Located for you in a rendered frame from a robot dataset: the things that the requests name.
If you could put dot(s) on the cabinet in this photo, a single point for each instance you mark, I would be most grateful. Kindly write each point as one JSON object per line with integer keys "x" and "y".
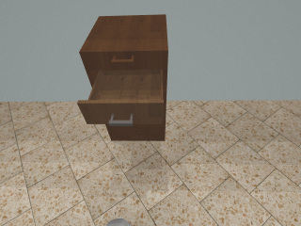
{"x": 142, "y": 38}

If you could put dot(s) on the drawer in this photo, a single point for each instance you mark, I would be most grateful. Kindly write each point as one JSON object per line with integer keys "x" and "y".
{"x": 125, "y": 92}

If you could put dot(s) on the handle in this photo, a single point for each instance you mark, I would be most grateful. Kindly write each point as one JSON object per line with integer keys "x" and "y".
{"x": 122, "y": 62}
{"x": 113, "y": 122}

